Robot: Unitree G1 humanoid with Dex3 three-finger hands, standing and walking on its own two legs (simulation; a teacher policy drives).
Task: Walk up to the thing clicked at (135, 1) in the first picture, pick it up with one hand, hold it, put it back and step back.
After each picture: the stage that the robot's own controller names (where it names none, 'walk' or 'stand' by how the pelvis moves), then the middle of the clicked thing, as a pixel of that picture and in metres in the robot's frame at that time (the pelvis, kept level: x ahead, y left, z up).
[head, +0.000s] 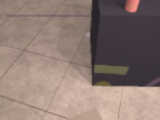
stand; out of the picture +0.94 -0.28 +0.11
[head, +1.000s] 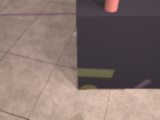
walk; out of the picture +0.86 -0.11 +0.13
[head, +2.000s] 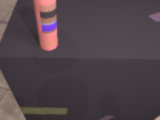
walk; (46, 18) +0.53 +0.16 +0.14
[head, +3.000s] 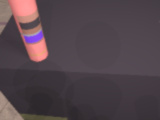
stand; (30, 28) +0.47 +0.20 +0.15
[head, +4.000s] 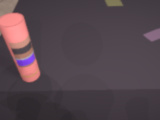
stand; (22, 52) +0.43 +0.22 +0.11
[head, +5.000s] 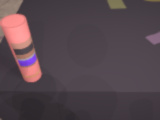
stand; (24, 52) +0.43 +0.21 +0.10
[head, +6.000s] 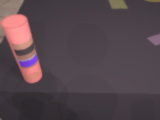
stand; (25, 53) +0.42 +0.21 +0.10
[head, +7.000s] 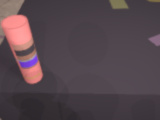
stand; (25, 53) +0.42 +0.21 +0.10
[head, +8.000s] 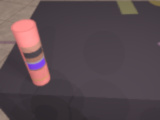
rise first; (33, 56) +0.42 +0.21 +0.11
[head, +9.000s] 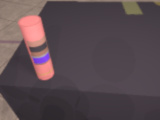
go down; (38, 51) +0.45 +0.20 +0.11
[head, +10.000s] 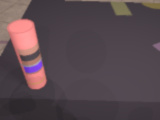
go down; (30, 58) +0.41 +0.19 +0.11
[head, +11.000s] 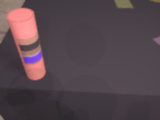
close in; (29, 48) +0.43 +0.19 +0.12
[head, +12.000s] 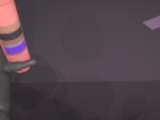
close; (11, 38) +0.44 +0.21 +0.15
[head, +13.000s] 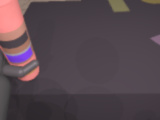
lift; (15, 43) +0.34 +0.17 +0.25
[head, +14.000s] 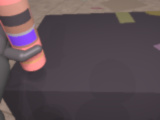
lift; (19, 26) +0.32 +0.16 +0.32
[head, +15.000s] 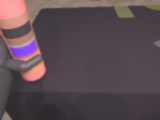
hold; (20, 37) +0.33 +0.17 +0.28
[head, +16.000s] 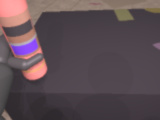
hold; (21, 36) +0.33 +0.16 +0.29
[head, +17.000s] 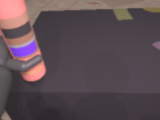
crouch; (20, 38) +0.32 +0.17 +0.28
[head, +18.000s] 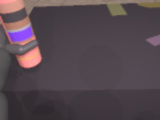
crouch; (17, 25) +0.39 +0.18 +0.27
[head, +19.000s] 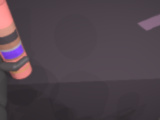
lower; (9, 43) +0.44 +0.21 +0.13
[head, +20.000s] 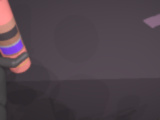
lower; (7, 38) +0.43 +0.21 +0.15
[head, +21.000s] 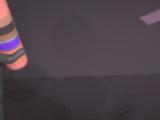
lower; (4, 34) +0.45 +0.21 +0.16
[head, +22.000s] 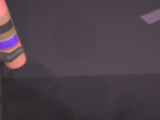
lower; (2, 32) +0.45 +0.22 +0.16
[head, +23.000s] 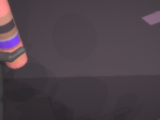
loosen; (4, 32) +0.45 +0.22 +0.16
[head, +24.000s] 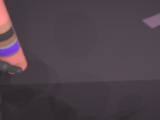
withdraw; (3, 39) +0.43 +0.22 +0.15
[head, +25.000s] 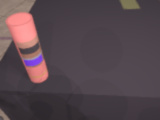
sink last; (30, 52) +0.42 +0.21 +0.13
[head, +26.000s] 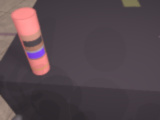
stand; (33, 45) +0.45 +0.21 +0.11
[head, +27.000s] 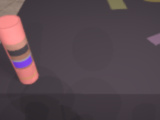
stand; (20, 54) +0.42 +0.22 +0.12
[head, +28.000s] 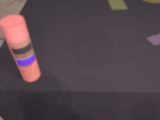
stand; (23, 52) +0.43 +0.22 +0.10
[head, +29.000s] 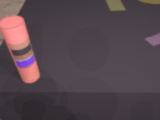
stand; (22, 53) +0.43 +0.22 +0.10
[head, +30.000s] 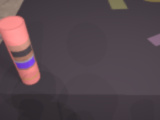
stand; (22, 54) +0.42 +0.22 +0.10
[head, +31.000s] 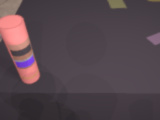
stand; (22, 53) +0.42 +0.22 +0.10
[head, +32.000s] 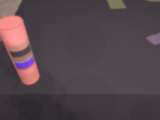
stand; (21, 54) +0.42 +0.22 +0.10
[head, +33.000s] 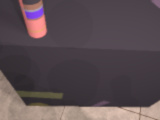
walk; (31, 4) +0.55 +0.20 +0.12
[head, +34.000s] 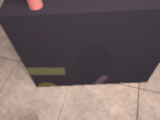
walk; out of the picture +0.80 +0.28 +0.13
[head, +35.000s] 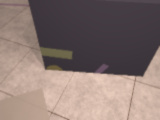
stand; out of the picture +1.08 +0.19 +0.13
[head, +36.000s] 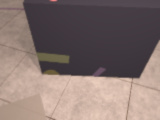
stand; out of the picture +1.06 +0.20 +0.11
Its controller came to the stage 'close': yes
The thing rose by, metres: 0.23
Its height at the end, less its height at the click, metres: +0.00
